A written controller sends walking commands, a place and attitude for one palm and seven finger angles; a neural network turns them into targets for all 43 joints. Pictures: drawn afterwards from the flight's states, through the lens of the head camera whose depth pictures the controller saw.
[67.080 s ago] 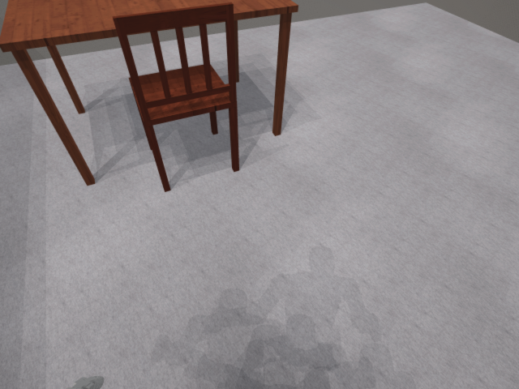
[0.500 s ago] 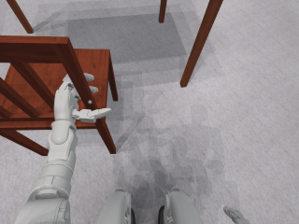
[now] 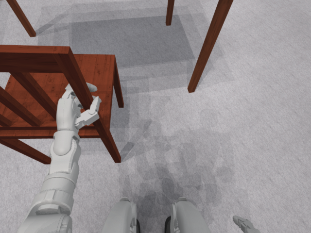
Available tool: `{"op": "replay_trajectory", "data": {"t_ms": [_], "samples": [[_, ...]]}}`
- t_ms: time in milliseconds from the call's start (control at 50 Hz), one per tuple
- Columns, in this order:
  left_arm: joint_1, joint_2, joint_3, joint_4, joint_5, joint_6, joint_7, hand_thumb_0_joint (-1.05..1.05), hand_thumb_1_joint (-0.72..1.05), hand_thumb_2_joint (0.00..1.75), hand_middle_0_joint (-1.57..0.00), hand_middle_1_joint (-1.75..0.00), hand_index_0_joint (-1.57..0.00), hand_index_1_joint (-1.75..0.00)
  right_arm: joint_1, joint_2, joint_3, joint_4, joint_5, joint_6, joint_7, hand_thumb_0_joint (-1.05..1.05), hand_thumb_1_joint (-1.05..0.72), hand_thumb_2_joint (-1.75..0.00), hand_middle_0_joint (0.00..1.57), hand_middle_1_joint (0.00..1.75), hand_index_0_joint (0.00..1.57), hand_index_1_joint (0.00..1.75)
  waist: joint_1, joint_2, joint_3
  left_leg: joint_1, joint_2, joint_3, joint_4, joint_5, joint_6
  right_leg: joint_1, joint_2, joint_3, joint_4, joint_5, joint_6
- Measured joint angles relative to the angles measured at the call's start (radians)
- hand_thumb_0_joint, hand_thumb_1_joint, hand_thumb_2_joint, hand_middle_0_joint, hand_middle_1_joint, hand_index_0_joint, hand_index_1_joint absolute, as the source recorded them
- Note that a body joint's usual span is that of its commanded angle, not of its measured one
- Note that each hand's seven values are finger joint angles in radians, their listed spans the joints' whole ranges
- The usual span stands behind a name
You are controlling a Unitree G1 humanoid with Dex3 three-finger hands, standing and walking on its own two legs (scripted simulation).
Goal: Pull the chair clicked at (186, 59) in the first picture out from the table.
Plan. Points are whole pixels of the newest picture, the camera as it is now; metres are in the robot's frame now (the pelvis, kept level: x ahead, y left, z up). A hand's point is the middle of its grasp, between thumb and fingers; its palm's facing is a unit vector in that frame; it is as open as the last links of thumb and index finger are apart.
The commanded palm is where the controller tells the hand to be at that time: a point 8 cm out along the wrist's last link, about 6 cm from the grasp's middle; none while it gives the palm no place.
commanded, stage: hook a spindle and tug to test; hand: left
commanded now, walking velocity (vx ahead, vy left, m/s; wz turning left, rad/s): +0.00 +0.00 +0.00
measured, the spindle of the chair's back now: (10, 102) +0.44 +0.38 +0.00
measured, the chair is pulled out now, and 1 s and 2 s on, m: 0.17 0.22 0.43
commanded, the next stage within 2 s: step backward, pulling the chair out in 0.40 s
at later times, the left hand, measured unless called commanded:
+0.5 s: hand (93, 124) +0.38 +0.16 +0.01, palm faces +0.03 -1.00 -0.02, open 5.8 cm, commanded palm +0.36 +0.21 +0.02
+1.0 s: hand (94, 131) +0.35 +0.15 +0.03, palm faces +0.09 -0.99 -0.10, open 5.4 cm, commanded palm +0.32 +0.19 +0.03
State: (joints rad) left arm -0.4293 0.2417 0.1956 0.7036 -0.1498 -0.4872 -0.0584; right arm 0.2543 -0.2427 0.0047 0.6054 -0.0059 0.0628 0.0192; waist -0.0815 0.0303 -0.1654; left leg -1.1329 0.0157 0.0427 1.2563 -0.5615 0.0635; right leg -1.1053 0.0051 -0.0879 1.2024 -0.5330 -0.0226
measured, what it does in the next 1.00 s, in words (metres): rises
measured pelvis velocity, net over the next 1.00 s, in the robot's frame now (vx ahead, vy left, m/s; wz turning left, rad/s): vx -0.01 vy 0.00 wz -0.01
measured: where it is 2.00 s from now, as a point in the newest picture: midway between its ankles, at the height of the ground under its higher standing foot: outside the picture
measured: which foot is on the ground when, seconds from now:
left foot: down 0.00-1.00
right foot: down 0.00-1.00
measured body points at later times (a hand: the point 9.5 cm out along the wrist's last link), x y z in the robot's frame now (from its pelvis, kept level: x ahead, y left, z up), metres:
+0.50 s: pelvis +0.00 +0.00 +0.00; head +0.13 +0.01 +0.43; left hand +0.37 +0.21 +0.02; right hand +0.14 -0.25 -0.12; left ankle +0.01 +0.08 -0.63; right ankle +0.02 -0.11 -0.63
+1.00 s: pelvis -0.01 +0.00 +0.09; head +0.08 +0.01 +0.53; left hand +0.34 +0.20 +0.04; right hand +0.08 -0.26 -0.03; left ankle +0.01 +0.08 -0.63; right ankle -0.02 -0.13 -0.63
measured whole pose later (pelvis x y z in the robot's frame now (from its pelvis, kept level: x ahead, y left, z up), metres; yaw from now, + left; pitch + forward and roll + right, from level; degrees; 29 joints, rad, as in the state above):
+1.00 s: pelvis -0.01 +0.00 +0.09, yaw -1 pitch +9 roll -1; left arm -0.37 0.19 0.08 0.90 -0.10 -0.31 0.09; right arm 0.24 -0.23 0.01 0.62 0.03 0.15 -0.10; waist -0.06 -0.01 0.05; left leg -0.54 -0.01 0.09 0.70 -0.32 0.07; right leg -0.50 -0.02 0.00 0.70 -0.36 0.01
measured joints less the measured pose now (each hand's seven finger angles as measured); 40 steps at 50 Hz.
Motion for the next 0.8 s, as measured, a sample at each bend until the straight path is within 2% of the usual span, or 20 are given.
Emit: {"op": "replay_trajectory", "data": {"t_ms": [260,360,520,540,580,620,640,700,800], "samples": [[0.146,-0.02,-0.04,-0.131,-0.016,0.006,-0.021,0.0,0.65,0.79,-0.39,-1.45,-0.39,-1.45,-0.016,0.002,-0.002,-0.022,0.007,-0.007,-0.001,0.01,-0.9,-0.89,0.2,0.3,0.2,0.3,0.018,-0.003,-0.003,0.041,-0.001,0.0,-0.022,-0.006,-0.003,0.039,0.002,0.002,-0.019,-0.007,-0.001],[0.157,-0.026,-0.051,-0.15,-0.01,-0.004,-0.03,0.0,0.64,0.8,-0.41,-1.44,-0.4,-1.45,-0.035,0.0,-0.002,-0.023,0.005,-0.017,-0.007,0.01,-0.9,-0.89,0.2,0.3,0.2,0.3,0.026,-0.005,-0.001,0.031,-0.005,-0.007,-0.008,-0.009,-0.004,0.032,-0.003,-0.005,-0.004,-0.014,-0.003],[0.142,-0.025,-0.054,-0.154,-0.014,0.013,-0.032,0.0,0.64,0.81,-0.42,-1.44,-0.41,-1.45,-0.06,0.002,0.0,-0.027,0.006,-0.026,-0.015,0.01,-0.9,-0.89,0.2,0.3,0.2,0.3,0.03,-0.003,0.001,0.014,-0.008,-0.009,0.011,-0.007,-0.005,0.016,-0.007,-0.008,0.016,-0.015,-0.004],[0.136,-0.023,-0.056,-0.167,0.005,0.039,-0.012,0.0,0.63,0.81,-0.41,-1.44,-0.4,-1.45,-0.064,0.007,0.0,-0.035,0.017,-0.009,-0.024,0.01,-0.9,-0.89,0.2,0.3,0.2,0.3,0.03,-0.008,0.027,0.04,-0.01,-0.006,0.002,-0.004,-0.002,0.04,-0.009,-0.004,0.011,-0.014,-0.004],[0.135,-0.015,-0.075,-0.197,0.046,0.141,0.053,0.0,0.63,0.81,-0.41,-1.4,-0.41,-1.45,-0.066,0.022,0.005,-0.056,0.04,0.034,-0.055,0.01,-0.9,-0.89,0.2,0.3,0.2,0.3,0.027,-0.014,0.09,0.138,-0.016,0.001,-0.065,0.019,0.001,0.133,-0.012,0.003,-0.047,0.007,-0.001],[0.155,-0.019,-0.093,-0.182,0.058,0.226,0.106,0.02,0.64,0.81,-0.38,-1.34,-0.41,-1.45,-0.048,0.034,0.019,-0.073,0.053,0.065,-0.081,0.01,-0.9,-0.89,0.2,0.3,0.2,0.3,0.017,-0.01,0.102,0.233,-0.024,0.007,-0.167,0.058,0.001,0.224,-0.015,0.011,-0.144,0.056,-0.011],[0.164,-0.024,-0.1,-0.155,0.059,0.254,0.125,0.03,0.64,0.81,-0.37,-1.32,-0.41,-1.45,-0.035,0.037,0.027,-0.078,0.058,0.077,-0.091,0.01,-0.9,-0.89,0.2,0.3,0.2,0.3,0.013,-0.007,0.097,0.278,-0.027,0.012,-0.221,0.079,0.001,0.266,-0.015,0.017,-0.195,0.073,-0.005],[0.18,-0.059,-0.101,-0.045,0.026,0.248,0.156,0.06,0.66,0.79,-0.3,-1.19,-0.42,-1.45,0.001,0.035,0.049,-0.071,0.067,0.099,-0.111,0.01,-0.9,-0.89,0.2,0.3,0.2,0.3,0.011,-0.013,0.077,0.391,-0.031,0.022,-0.361,0.132,0.004,0.374,-0.012,0.03,-0.331,0.12,0.017],[0.106,-0.071,-0.136,0.109,0.057,0.228,0.171,0.07,0.67,0.77,-0.27,-1.1,-0.46,-1.45,0.018,0.021,0.05,-0.022,0.062,0.107,-0.135,0.01,-0.9,-0.89,0.2,0.3,0.2,0.3,0.024,-0.043,0.105,0.506,-0.033,0.013,-0.486,0.192,0.006,0.493,-0.008,0.025,-0.462,0.194,0.028]]}}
